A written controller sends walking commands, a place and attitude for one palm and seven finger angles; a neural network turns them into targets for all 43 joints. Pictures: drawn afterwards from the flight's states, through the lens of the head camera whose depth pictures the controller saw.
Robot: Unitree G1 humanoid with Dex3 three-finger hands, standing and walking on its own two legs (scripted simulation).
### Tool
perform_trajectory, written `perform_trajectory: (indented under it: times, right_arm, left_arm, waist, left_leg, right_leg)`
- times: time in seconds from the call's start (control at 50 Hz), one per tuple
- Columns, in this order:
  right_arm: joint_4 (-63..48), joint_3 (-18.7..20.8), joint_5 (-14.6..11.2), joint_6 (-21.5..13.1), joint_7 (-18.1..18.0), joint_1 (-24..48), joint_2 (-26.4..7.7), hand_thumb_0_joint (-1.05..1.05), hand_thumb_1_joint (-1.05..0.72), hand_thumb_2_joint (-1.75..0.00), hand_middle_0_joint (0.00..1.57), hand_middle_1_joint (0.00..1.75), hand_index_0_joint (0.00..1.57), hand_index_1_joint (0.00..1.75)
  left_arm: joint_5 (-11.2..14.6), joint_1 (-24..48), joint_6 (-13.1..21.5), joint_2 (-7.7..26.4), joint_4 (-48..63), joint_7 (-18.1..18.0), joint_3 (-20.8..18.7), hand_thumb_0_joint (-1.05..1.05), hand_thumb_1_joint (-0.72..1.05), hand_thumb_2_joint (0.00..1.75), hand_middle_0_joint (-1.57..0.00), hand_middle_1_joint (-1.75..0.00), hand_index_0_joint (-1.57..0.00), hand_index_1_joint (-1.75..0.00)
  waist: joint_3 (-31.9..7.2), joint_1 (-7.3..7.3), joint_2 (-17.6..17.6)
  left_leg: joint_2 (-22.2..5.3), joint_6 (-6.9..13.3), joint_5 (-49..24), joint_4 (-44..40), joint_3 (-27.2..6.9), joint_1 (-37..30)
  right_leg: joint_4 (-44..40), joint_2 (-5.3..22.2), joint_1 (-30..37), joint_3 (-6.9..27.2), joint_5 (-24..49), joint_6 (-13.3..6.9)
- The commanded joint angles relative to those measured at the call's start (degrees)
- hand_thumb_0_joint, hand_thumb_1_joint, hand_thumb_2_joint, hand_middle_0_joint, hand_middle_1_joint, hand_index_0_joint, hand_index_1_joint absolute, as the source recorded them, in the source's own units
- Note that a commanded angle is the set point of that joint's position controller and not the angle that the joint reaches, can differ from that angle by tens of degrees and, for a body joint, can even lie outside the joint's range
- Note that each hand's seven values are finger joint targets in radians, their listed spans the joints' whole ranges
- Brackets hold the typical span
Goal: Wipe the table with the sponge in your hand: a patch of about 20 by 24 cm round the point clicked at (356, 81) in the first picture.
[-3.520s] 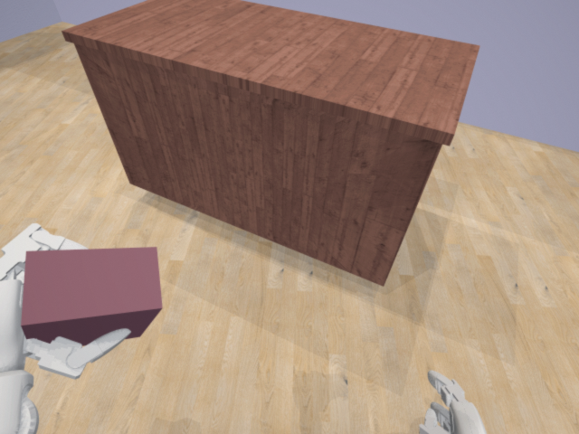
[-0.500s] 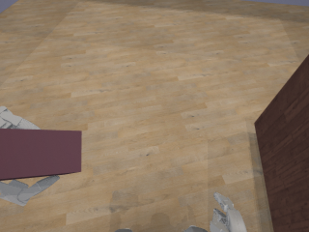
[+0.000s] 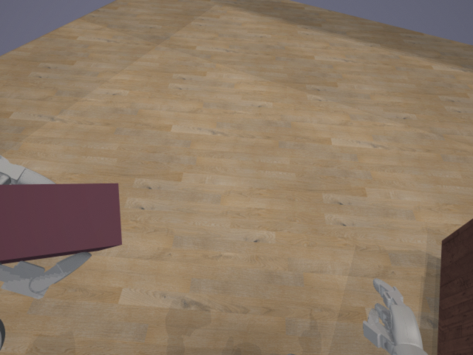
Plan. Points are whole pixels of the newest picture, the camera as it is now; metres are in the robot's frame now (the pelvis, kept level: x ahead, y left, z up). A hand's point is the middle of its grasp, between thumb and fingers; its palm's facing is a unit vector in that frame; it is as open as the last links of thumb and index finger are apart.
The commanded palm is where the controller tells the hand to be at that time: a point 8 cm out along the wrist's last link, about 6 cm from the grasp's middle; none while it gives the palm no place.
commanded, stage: walk to a spot facing it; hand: left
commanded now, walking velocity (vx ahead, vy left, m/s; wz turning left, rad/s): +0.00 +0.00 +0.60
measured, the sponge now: (71, 224) +0.23 +0.21 +0.18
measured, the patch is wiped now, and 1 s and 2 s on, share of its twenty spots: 0.00 0.00 0.00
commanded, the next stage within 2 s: turn to face it in 1.24 s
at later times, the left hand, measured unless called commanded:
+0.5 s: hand out of the picture +0.10 +0.24 +0.18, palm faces +0.62 -0.66 -0.43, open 10.5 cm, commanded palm +0.03 +0.28 +0.19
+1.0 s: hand out of the picture +0.06 +0.29 +0.20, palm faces +0.76 -0.44 -0.48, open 10.5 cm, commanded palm +0.01 +0.31 +0.19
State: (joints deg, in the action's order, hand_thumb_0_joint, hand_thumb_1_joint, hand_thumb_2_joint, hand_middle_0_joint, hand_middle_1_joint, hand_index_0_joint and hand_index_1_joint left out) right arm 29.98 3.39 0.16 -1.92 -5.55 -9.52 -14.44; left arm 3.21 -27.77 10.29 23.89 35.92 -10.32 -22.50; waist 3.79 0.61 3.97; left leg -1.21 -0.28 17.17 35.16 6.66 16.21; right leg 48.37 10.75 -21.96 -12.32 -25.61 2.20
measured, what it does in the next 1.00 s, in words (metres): steps on the spot, turning left: right foot, then left foot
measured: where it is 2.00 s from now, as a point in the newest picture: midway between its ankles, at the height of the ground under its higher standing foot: outside the picture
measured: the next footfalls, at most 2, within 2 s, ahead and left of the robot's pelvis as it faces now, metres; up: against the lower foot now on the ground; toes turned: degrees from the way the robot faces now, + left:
right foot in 0.30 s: +0.03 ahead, -0.14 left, +0.00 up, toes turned +5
left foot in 0.68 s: -0.04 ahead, +0.14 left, +0.00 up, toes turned +34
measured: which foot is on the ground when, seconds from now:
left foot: down 0.00-0.30, up 0.32-0.66, down 0.68-1.00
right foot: up 0.00-0.28, down 0.30-0.68, up 0.70-0.98, down 1.00-1.00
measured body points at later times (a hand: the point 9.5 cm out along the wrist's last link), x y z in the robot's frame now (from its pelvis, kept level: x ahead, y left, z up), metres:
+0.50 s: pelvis -0.03 -0.04 +0.02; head -0.01 -0.05 +0.47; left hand +0.06 +0.28 +0.21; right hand +0.20 -0.22 -0.08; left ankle -0.06 +0.10 -0.62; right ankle -0.01 -0.14 -0.72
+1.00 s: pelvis +0.02 -0.02 +0.00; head +0.04 -0.02 +0.45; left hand +0.02 +0.31 +0.23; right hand +0.24 -0.08 -0.10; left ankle -0.07 +0.11 -0.72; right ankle +0.12 -0.08 -0.72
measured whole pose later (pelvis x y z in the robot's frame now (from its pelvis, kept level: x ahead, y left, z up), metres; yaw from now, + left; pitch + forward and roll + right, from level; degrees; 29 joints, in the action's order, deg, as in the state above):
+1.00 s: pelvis +0.02 -0.02 +0.00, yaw +31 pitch -1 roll +0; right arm 35.2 -3.3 -0.5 -5.8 -2.6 -13.6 -5.5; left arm 1.5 -27.7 12.1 23.3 31.8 -8.3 -21.3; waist 2.8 -2.4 -2.4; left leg -4.7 -1.1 20.0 36.2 1.0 15.3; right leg 34.3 3.9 -19.0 -9.1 -19.1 2.8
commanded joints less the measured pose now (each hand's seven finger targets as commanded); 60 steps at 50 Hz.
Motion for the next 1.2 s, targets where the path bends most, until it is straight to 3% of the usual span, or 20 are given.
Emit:
perform_trajectory:
  times: [0.0, 0.06, 0.24, 0.26, 0.28, 0.3, 0.38, 0.54, 0.62, 0.64, 0.66, 0.68, 0.72, 0.8, 0.92, 0.96, 0.98, 1.0, 1.1, 1.18]
  right_arm:
    - [-5.67, 0.86, -0.47, -5.14, 2.67, 0.99, -5.0, 0.0, -0.9, -0.9, 0.2, 0.3, 0.2, 0.3]
    - [-5.22, 0.74, -0.96, -6.3, 3.88, 0.96, -4.88, 0.0, -0.9, -0.9, 0.2, 0.3, 0.2, 0.3]
    - [-3.37, -1.4, -0.54, -5.4, 2.74, 3.02, -3.19, 0.0, -0.9, -0.9, 0.2, 0.3, 0.2, 0.3]
    - [-3.42, -1.83, -0.93, -5.05, 2.7, 2.93, -1.9, 0.0, -0.9, -0.9, 0.2, 0.3, 0.2, 0.3]
    - [-4.04, -2.24, -0.8, -4.47, 2.48, 3.84, 0.01, 0.0, -0.9, -0.9, 0.2, 0.3, 0.2, 0.3]
    - [-3.63, -1.15, 0.36, -5.39, 2.01, 5.42, -3.57, 0.0, -0.9, -0.9, 0.2, 0.3, 0.2, 0.3]
    - [-2.64, -1.48, 0.16, -3.82, 1.69, 6.58, -2.83, 0.0, -0.9, -0.9, 0.2, 0.3, 0.2, 0.3]
    - [-6.65, -0.43, 0.84, -3.84, 1.18, 3.42, -1.92, 0.0, -0.9, -0.9, 0.2, 0.3, 0.2, 0.3]
    - [-6.8, 0.43, 0.34, -3.77, 0.87, -0.48, -2.8, 0.0, -0.9, -0.9, 0.2, 0.3, 0.2, 0.3]
    - [-7.16, 0.9, -0.12, -3.95, 0.77, -0.85, -4.26, 0.0, -0.9, -0.9, 0.2, 0.3, 0.2, 0.3]
    - [-7.34, 1.0, -0.18, -4.72, 1.31, -0.01, -5.36, 0.0, -0.9, -0.9, 0.2, 0.3, 0.2, 0.3]
    - [-6.11, 0.78, -0.66, -5.59, 2.44, -0.53, -4.75, 0.0, -0.9, -0.9, 0.2, 0.3, 0.2, 0.3]
    - [-5.05, 1.48, -1.3, -5.09, 2.88, 1.17, -5.19, 0.0, -0.9, -0.9, 0.2, 0.3, 0.2, 0.3]
    - [-3.83, 0.09, -1.19, -7.31, 3.1, 1.92, -3.03, 0.0, -0.9, -0.9, 0.2, 0.3, 0.2, 0.3]
    - [-1.86, -1.1, -0.53, -6.71, 1.78, 1.68, -2.73, 0.0, -0.9, -0.9, 0.2, 0.3, 0.2, 0.3]
    - [-1.54, -1.51, -0.93, -5.57, 1.37, 1.42, -1.31, 0.0, -0.9, -0.9, 0.2, 0.3, 0.2, 0.3]
    - [-2.68, -1.99, -0.74, -5.19, 1.4, 3.23, -0.19, 0.0, -0.9, -0.9, 0.2, 0.3, 0.2, 0.3]
    - [-2.68, -1.4, -0.02, -5.85, 1.56, 4.76, -2.49, 0.0, -0.9, -0.9, 0.2, 0.3, 0.2, 0.3]
    - [-1.67, -1.93, -0.04, -3.88, 1.85, 6.22, -2.28, 0.0, -0.9, -0.9, 0.2, 0.3, 0.2, 0.3]
    - [-4.04, -1.14, 0.44, -3.96, 1.61, 5.09, -2.1, 0.0, -0.9, -0.9, 0.2, 0.3, 0.2, 0.3]
  left_arm:
    - [-2.11, 3.07, 5.1, 8.84, 12.54, 1.46, -5.26, 0.0, 0.1, 1.3, -1.2, -1.6, -1.2, -1.6]
    - [-1.2, 2.28, 4.49, 7.82, 17.0, 1.44, -5.0, 0.0, 0.1, 1.3, -1.2, -1.6, -1.2, -1.6]
    - [-0.21, 4.72, 0.72, 4.5, 3.29, 2.26, -3.59, 0.0, 0.1, 1.3, -1.2, -1.6, -1.2, -1.6]
    - [-1.1, 5.88, 0.22, 5.56, 2.33, 2.27, -3.46, 0.0, 0.1, 1.3, -1.2, -1.6, -1.2, -1.6]
    - [-1.49, 8.48, -0.31, 9.16, 1.37, 1.91, -4.25, 0.0, 0.1, 1.3, -1.2, -1.6, -1.2, -1.6]
    - [-0.39, 12.16, -0.17, 10.24, 1.87, 1.08, -4.97, 0.0, 0.1, 1.3, -1.2, -1.6, -1.2, -1.6]
    - [-1.31, 9.11, 1.98, 7.91, 4.47, 1.9, -2.75, 0.0, 0.1, 1.3, -1.2, -1.6, -1.2, -1.6]
    - [-0.46, 2.24, 2.32, 8.54, 9.18, -1.24, -6.86, 0.0, 0.1, 1.3, -1.2, -1.6, -1.2, -1.6]
    - [0.03, 5.11, 2.15, 6.3, 10.9, -1.88, -4.74, 0.0, 0.1, 1.3, -1.2, -1.6, -1.2, -1.6]
    - [0.02, 6.18, 3.19, 5.8, 12.52, -1.89, -4.06, 0.0, 0.1, 1.3, -1.2, -1.6, -1.2, -1.6]
    - [-0.15, 5.45, 4.76, 4.72, 13.63, -1.61, -2.46, 0.0, 0.1, 1.3, -1.2, -1.6, -1.2, -1.6]
    - [-2.01, 8.04, 6.21, 8.24, 11.07, -1.05, -4.91, 0.0, 0.1, 1.3, -1.2, -1.6, -1.2, -1.6]
    - [-2.0, 5.59, 5.33, 8.91, 9.44, 0.37, -6.41, 0.0, 0.1, 1.3, -1.2, -1.6, -1.2, -1.6]
    - [-1.47, 4.16, 6.19, 6.51, 15.7, 0.83, -4.55, 0.0, 0.1, 1.3, -1.2, -1.6, -1.2, -1.6]
    - [-1.25, 5.01, 4.03, 5.32, 2.21, 1.23, -4.27, 0.0, 0.1, 1.3, -1.2, -1.6, -1.2, -1.6]
    - [-2.05, 7.83, 2.34, 5.0, -1.4, 1.26, -2.7, 0.0, 0.1, 1.3, -1.2, -1.6, -1.2, -1.6]
    - [-2.36, 9.94, 1.83, 8.82, -1.39, 0.91, -4.25, 0.0, 0.1, 1.3, -1.2, -1.6, -1.2, -1.6]
    - [-1.55, 12.08, 2.05, 10.14, -1.18, 0.57, -5.81, 0.0, 0.1, 1.3, -1.2, -1.6, -1.2, -1.6]
    - [-1.93, 9.34, 4.28, 8.2, 4.74, 1.28, -4.28, 0.0, 0.1, 1.3, -1.2, -1.6, -1.2, -1.6]
    - [-1.33, 3.9, 4.2, 8.95, 9.03, -0.25, -6.29, 0.0, 0.1, 1.3, -1.2, -1.6, -1.2, -1.6]
  waist:
    - [-10.29, 0.21, -18.27]
    - [-10.91, -0.26, -20.49]
    - [-7.84, -2.28, -13.44]
    - [-7.45, -2.77, -5.09]
    - [-5.38, -2.62, 14.99]
    - [-4.21, -2.35, 12.96]
    - [-2.19, -1.11, 3.78]
    - [-7.69, -3.78, 7.06]
    - [-12.11, 0.36, 0.34]
    - [-13.78, 1.93, -13.51]
    - [-12.96, 0.95, -29.94]
    - [-11.68, 0.6, -21.36]
    - [-8.82, 0.26, -17.8]
    - [-7.86, -1.08, -20.95]
    - [-7.53, -1.75, -13.44]
    - [-8.07, -1.68, -0.98]
    - [-7.13, -2.12, 16.09]
    - [-6.46, -2.66, 15.22]
    - [-4.53, -1.15, 4.57]
    - [-7.03, -2.38, 4.78]
  left_leg:
    - [-20.48, 13.63, -49.27, -9.94, -27.66, -14.7]
    - [-12.52, 9.31, -34.26, -11.98, -17.23, -7.94]
    - [-8.66, 7.31, 4.93, -10.69, -19.54, 9.73]
    - [-4.17, 4.53, 13.07, -0.1, -14.11, 15.69]
    - [3.04, 0.01, 18.28, 22.19, -6.4, 27.86]
    - [0.83, -1.31, 12.75, 36.26, -9.64, 26.72]
    - [-2.93, -3.37, 3.15, 40.99, -6.54, 22.76]
    - [-2.65, -1.29, 7.29, 7.31, 3.64, 10.77]
    - [1.35, 0.29, 0.57, -8.87, 6.18, -7.2]
    - [-5.8, 4.46, -4.45, -12.15, -5.86, -17.71]
    - [-21.36, 12.27, -29.77, -14.58, -29.56, -24.51]
    - [-24.93, 15.89, -27.4, -15.77, -35.79, -21.11]
    - [-22.49, 17.37, -14.5, -15.69, -31.58, -13.19]
    - [-13.6, 11.11, -10.93, -17.57, -13.99, -3.76]
    - [-12.36, 7.6, 1.0, -11.65, -10.37, 1.64]
    - [-5.38, 4.2, 11.59, 7.64, -4.3, 9.94]
    - [1.32, 1.23, 18.56, 26.42, -1.65, 23.55]
    - [0.04, 0.4, 15.34, 36.25, -7.95, 24.84]
    - [-4.45, -1.82, 4.53, 33.78, -5.37, 18.47]
    - [-4.16, -0.98, 4.54, 14.66, 0.02, 10.79]
  right_leg:
    - [18.34, -4.44, -16.9, 11.57, -9.85, 2.79]
    - [10.08, -6.64, -7.61, 8.34, 0.72, 3.12]
    - [-21.36, -10.76, 17.4, 5.2, 1.22, 1.64]
    - [-30.2, -3.4, 21.25, 12.16, 1.23, -1.51]
    - [-38.27, 14.38, 22.41, 36.04, -8.16, -8.75]
    - [-41.24, 20.38, 13.43, 41.12, -10.26, -10.32]
    - [-36.12, 11.33, 10.89, 14.52, 9.09, -7.55]
    - [-29.06, 11.8, 17.32, 7.68, 22.56, -8.73]
    - [-8.24, 7.69, 11.43, 2.0, 23.51, -4.39]
    - [8.23, 2.3, 0.03, -0.52, 17.96, -1.13]
    - [22.05, -5.8, -15.36, 1.3, -11.0, 1.87]
    - [27.68, -4.22, -19.47, 8.46, -11.03, 0.0]
    - [28.47, -1.64, -21.96, 12.19, -5.38, 1.26]
    - [10.95, -3.4, -9.1, 6.39, 3.32, 1.61]
    - [-15.36, -9.12, 10.38, 0.77, 6.89, 1.86]
    - [-26.5, -2.47, 18.46, 10.45, 1.75, -1.49]
    - [-34.35, 13.04, 22.53, 35.6, -3.05, -8.4]
    - [-39.08, 18.72, 17.8, 43.07, -8.23, -11.12]
    - [-34.66, 11.86, 10.8, 14.87, 7.77, -8.56]
    - [-31.79, 11.68, 12.72, 8.74, 15.49, -8.8]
